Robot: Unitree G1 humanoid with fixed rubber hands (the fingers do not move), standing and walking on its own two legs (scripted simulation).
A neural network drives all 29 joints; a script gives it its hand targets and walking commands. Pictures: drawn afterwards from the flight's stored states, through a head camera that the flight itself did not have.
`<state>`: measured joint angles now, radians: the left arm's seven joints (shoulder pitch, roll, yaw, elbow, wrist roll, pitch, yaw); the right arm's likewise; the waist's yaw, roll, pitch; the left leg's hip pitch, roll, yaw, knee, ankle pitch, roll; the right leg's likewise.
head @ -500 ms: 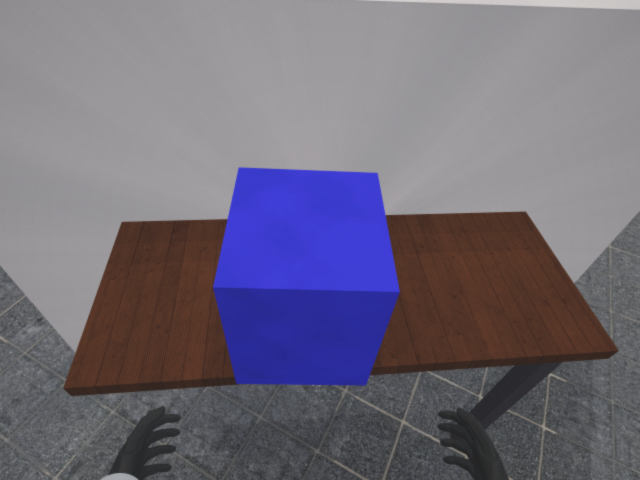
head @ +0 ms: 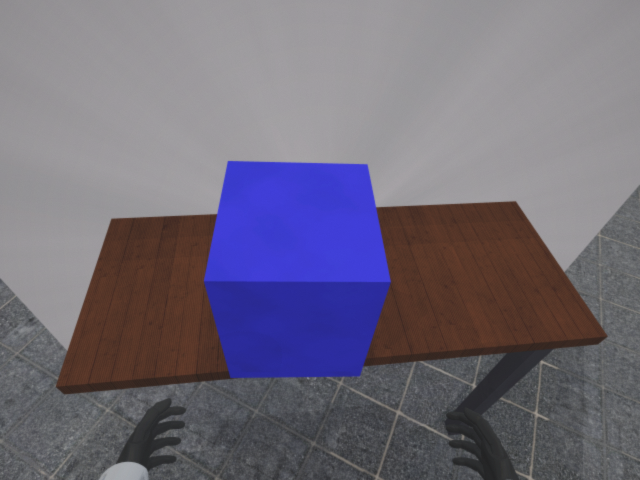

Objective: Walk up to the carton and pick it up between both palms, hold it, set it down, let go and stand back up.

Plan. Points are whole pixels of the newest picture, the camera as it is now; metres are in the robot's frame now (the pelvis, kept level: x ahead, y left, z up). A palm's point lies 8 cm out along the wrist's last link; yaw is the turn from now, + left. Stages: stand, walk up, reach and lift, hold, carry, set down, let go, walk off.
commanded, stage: stand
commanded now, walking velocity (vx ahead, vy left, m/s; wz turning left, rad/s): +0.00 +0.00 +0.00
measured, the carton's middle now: (297, 274) +0.40 +0.03 +0.01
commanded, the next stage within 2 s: none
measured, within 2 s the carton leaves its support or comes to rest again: neither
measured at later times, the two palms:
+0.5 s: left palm out of the picture +0.08 +0.25 -0.12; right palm out of the picture +0.03 -0.23 -0.13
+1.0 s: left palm out of the picture +0.01 +0.27 -0.14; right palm out of the picture -0.01 -0.19 -0.14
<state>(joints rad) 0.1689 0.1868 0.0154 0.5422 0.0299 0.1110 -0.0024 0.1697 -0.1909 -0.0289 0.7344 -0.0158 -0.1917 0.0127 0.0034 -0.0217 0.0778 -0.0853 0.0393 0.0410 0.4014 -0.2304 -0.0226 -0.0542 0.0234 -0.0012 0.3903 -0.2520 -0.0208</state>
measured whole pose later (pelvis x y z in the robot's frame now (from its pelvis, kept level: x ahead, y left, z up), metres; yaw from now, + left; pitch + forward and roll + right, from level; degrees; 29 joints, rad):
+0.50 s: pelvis -0.01 +0.02 -0.01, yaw -1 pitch +0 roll +0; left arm 0.30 0.19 0.02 0.75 0.03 -0.01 0.02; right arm 0.31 -0.20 -0.05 0.87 -0.03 0.02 0.00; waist 0.00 0.00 -0.02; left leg -0.24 0.03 0.07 0.52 -0.28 0.01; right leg -0.22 0.01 0.03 0.52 -0.29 0.00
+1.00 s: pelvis -0.01 +0.04 +0.00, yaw -2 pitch -2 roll +0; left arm 0.35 0.16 0.02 0.95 0.01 -0.02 0.04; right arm 0.33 -0.17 -0.04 1.00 -0.01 -0.01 -0.02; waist 0.00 0.00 0.01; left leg -0.18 -0.01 0.08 0.44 -0.23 0.04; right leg -0.18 -0.03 0.05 0.46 -0.25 0.04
